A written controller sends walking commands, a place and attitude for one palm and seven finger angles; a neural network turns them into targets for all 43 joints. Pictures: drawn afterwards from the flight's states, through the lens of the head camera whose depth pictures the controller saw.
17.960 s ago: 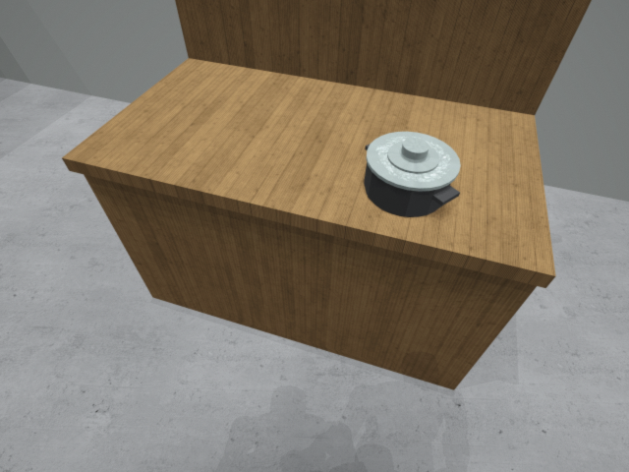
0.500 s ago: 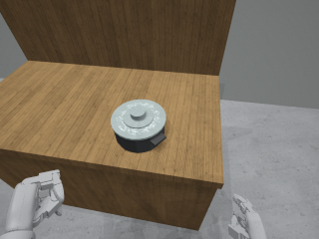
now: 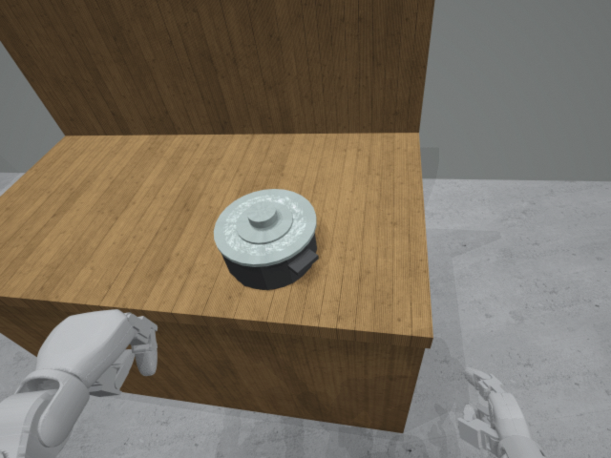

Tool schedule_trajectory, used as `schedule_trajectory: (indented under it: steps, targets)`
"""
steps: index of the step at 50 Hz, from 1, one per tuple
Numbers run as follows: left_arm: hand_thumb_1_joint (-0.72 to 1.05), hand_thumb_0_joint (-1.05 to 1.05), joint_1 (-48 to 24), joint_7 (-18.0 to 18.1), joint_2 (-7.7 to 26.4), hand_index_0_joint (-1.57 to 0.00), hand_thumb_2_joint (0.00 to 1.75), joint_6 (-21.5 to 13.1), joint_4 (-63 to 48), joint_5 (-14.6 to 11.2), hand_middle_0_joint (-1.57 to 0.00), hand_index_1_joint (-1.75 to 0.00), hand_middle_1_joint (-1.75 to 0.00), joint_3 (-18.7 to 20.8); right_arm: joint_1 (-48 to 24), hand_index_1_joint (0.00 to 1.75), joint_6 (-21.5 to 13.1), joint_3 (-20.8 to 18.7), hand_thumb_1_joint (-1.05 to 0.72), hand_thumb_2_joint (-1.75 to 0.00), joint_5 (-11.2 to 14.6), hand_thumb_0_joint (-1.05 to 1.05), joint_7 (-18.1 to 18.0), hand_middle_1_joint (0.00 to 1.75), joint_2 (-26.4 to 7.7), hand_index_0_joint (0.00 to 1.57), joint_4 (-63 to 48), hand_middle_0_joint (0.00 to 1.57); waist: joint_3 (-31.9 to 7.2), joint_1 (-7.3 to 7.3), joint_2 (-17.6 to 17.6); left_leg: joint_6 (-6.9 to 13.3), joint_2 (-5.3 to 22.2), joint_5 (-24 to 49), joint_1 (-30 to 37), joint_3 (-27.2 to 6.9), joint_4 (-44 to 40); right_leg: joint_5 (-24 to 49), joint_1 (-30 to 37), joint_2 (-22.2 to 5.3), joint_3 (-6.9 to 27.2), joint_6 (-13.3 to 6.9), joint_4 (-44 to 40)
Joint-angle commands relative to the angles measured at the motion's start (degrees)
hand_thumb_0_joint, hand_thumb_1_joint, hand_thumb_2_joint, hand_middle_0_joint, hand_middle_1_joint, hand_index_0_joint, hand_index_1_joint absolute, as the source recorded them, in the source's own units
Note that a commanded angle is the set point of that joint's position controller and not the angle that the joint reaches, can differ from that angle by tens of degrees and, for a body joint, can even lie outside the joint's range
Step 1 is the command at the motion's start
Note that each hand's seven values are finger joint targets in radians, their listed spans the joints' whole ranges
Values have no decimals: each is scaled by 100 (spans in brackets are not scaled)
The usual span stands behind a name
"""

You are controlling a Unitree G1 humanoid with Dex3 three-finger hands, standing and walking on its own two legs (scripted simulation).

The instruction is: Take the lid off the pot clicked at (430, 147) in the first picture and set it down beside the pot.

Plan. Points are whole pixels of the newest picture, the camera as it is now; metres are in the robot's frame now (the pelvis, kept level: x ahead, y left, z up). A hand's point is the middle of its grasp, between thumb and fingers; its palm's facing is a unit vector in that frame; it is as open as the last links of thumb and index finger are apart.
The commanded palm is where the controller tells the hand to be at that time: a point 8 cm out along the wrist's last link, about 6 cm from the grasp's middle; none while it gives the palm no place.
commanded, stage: reach forward and open the fingers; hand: left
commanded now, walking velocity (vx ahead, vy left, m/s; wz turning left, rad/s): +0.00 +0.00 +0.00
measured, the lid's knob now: (262, 214) +0.52 +0.15 +0.01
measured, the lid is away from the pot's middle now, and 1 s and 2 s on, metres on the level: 0.00 0.00 0.00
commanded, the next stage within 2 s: move the open hand above the knob in 0.66 s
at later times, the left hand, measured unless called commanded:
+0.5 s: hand (130, 330) +0.24 +0.26 +0.07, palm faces -0.25 -0.09 -0.96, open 9.4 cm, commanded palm +0.24 +0.26 +0.14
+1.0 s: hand (148, 277) +0.31 +0.25 +0.09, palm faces -0.22 -0.08 -0.97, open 10.1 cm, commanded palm +0.30 +0.25 +0.14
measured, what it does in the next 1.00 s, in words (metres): stands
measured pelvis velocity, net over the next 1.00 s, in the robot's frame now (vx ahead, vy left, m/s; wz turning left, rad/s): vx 0.00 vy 0.02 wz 0.02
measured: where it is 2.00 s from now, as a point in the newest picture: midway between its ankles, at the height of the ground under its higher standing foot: outside the picture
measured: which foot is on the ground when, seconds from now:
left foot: down 0.00-1.00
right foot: down 0.00-1.00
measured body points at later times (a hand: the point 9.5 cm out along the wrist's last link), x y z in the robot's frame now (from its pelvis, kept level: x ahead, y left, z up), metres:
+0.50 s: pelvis -0.02 +0.01 +0.00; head +0.00 -0.04 +0.45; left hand +0.25 +0.26 +0.13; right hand +0.17 -0.22 -0.11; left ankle -0.01 +0.09 -0.74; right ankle -0.01 -0.11 -0.74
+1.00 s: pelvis +0.00 +0.02 +0.00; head +0.02 -0.02 +0.45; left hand +0.32 +0.25 +0.15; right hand +0.19 -0.21 -0.11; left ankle -0.01 +0.09 -0.74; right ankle -0.01 -0.11 -0.74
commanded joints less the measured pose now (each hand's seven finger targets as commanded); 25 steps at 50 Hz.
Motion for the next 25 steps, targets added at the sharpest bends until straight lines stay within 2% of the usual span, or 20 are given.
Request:
schedule_trajectory:
  steps: [1, 2, 3, 4, 5, 8, 9, 10, 11, 12, 13, 14, 15, 17, 18, 19, 20, 23, 24, 25]
  targets:
    - [22, 0, -1194, -50, 2051, -103, 119, -500, -977, 100, -103, -68, -68, 1499, -673, 30, -278, -126, -90, -90, -62, 0, -74, 30, -529, 20, -869, 20, -833, 24, -544, 143, -15, 1809, 309, -431, -196, 1552, 368, -3, 357, 23, -428]
    - [19, 0, -978, -76, 2055, -102, 119, -557, -752, 94, -102, -65, -65, 1654, -766, 30, -298, -131, -90, -90, -31, 0, -52, 30, -508, 20, -903, 20, -656, 58, -503, 140, -7, 1799, 295, -457, -182, 1583, 344, 47, 412, -19, -463]
    - [17, 0, -805, -98, 1618, -100, 119, -621, -534, -3, -100, -61, -61, 1339, -598, 30, -267, -147, -90, -90, -11, 0, -19, 30, -450, 20, -916, 20, -582, -2, -560, 116, 7, 1779, 239, -410, -196, 1510, 391, 19, 317, -14, -431]
    - [14, 0, -839, -117, 1624, -99, 119, -682, -359, -28, -99, -58, -58, 1378, -546, 30, -225, -165, -90, -90, -5, 0, 4, 30, -509, 20, -869, 20, -456, 24, -575, 97, -9, 1685, 214, -392, -214, 1439, 224, 21, 314, -9, -497]
    - [11, 0, -861, -124, 1305, -98, 120, -703, -320, -142, -98, -54, -54, 1123, -556, 30, -184, -213, -90, -90, 28, 0, 31, 30, -514, 20, -890, 20, -359, -56, -545, 83, 11, 1553, 190, -374, -225, 1343, 174, 23, 303, -12, -531]
    - [3, 0, -1341, -161, 940, -94, 121, -699, -477, -232, -94, -44, -44, 674, -627, 30, -175, -246, -90, -90, 42, 0, 98, 30, -517, 20, -1014, 20, -598, -121, -615, 85, -18, 1220, 216, -349, -269, 996, 135, 6, 303, 4, -567]
    - [1, 0, -1637, -129, 1272, -92, 122, -725, -517, -181, -92, -40, -40, 882, -605, 30, -153, -256, -90, -90, 21, 0, 81, 30, -585, 20, -952, 20, -692, -93, -589, 101, -33, 1162, 262, -368, -295, 916, 88, 8, 342, 10, -611]
    - [-2, 0, -1895, -84, 1313, -91, 122, -780, -755, -178, -91, -36, -36, 832, -634, 30, -180, -278, -90, -90, 20, 0, 60, 30, -571, 20, -1001, 20, -897, -119, -543, 119, -39, 1153, 339, -379, -298, 924, 252, -12, 351, 12, -586]
    - [-5, 0, -2225, -31, 1833, -90, 123, -845, -956, -36, -90, -33, -33, 1201, -666, 30, -202, -260, -90, -90, -18, 0, 33, 30, -590, 20, -955, 20, -1232, -23, -394, 126, -53, 1205, 406, -416, -290, 928, 359, -36, 408, 7, -553]
    - [-7, 0, -2423, 49, 2089, -89, 123, -897, -1138, 59, -89, -29, -29, 1416, -780, 30, -267, -227, -90, -90, -29, 0, 21, 30, -567, 20, -979, 20, -1418, -7, -270, 131, -51, 1241, 487, -470, -257, 957, 511, 13, 472, -27, -505]
    - [-10, 0, -2463, 108, 1973, -87, 123, -932, -1025, 116, -87, -26, -26, 1297, -701, 30, -292, -207, -90, -90, -36, 0, -12, 30, -471, 20, -966, 20, -1575, 5, -218, 133, -36, 1304, 520, -457, -282, 914, 631, -32, 403, -38, -454]
    - [-12, 0, -2424, 161, 2159, -86, 123, -930, -570, 194, -86, -22, -22, 1527, -608, 30, -258, -226, -90, -90, -48, 0, -34, 30, -519, 20, -812, 20, -1365, 30, -310, 124, -48, 1311, 434, -472, -294, 925, 482, -10, 392, -51, -505]
    - [-15, 0, -2237, 190, 1852, -85, 124, -883, -200, 132, -85, -19, -19, 1371, -548, 30, -221, -236, -90, -90, -8, 0, -32, 30, -514, 20, -803, 20, -1078, -18, -411, 105, -36, 1275, 319, -459, -329, 944, 455, -3, 339, -60, -533]
    - [-20, 0, -2128, 174, 1769, -82, 125, -721, 462, 128, -82, -12, -12, 1415, -565, 30, -109, -231, -90, -90, 82, 0, 31, 30, -578, 20, -747, 20, -639, -13, -574, 61, -28, 1159, 126, -451, -388, 845, 233, 60, 338, -89, -603]
    - [-23, 0, -2234, 124, 1246, -81, 125, -641, 562, 27, -81, -8, -8, 883, -566, 30, -64, -235, -90, -90, 102, 0, 58, 30, -554, 20, -786, 20, -477, -87, -658, 47, -18, 999, 29, -388, -450, 687, 180, 30, 273, -63, -604]
    - [-23, 0, -2399, 89, 1209, -81, 126, -586, 521, 3, -81, -8, -8, 750, -578, 30, -28, -242, -90, -90, 110, 0, 86, 30, -623, 20, -802, 20, -479, -89, -608, 39, -20, 929, 57, -393, -494, 618, 88, 29, 264, -62, -621]
    - [-23, 0, -2551, 52, 884, -81, 126, -555, 270, -71, -81, -8, -8, 370, -668, 30, -39, -266, -90, -90, 132, 0, 116, 30, -603, 20, -890, 20, -476, -150, -507, 46, -17, 910, 107, -410, -500, 605, 56, 23, 264, -64, -609]
    - [-24, 0, -2973, -63, 916, -81, 127, -584, -605, -10, -81, -8, -8, 80, -806, 30, -183, -246, -90, -90, 72, 0, 157, 30, -523, 20, -1071, 20, -1383, -128, -320, 88, -21, 1180, 546, -489, -488, 704, 406, 21, 293, -59, -501]
    - [-24, 0, -3046, -33, 1465, -81, 128, -614, -497, 91, -81, -8, -8, 518, -712, 30, -165, -285, -90, -90, 31, 0, 122, 30, -578, 20, -960, 20, -1391, -92, -347, 97, 9, 1126, 534, -546, -520, 663, 413, 36, 317, -64, -521]
    - [-24, 0, -3170, -14, 1687, -81, 128, -611, -351, 179, -81, -8, -8, 698, -697, 30, -154, -252, -90, -90, 23, 0, 93, 30, -586, 20, -908, 20, -1341, -86, -331, 96, 15, 1117, 464, -557, -532, 648, 439, 37, 314, -76, -509]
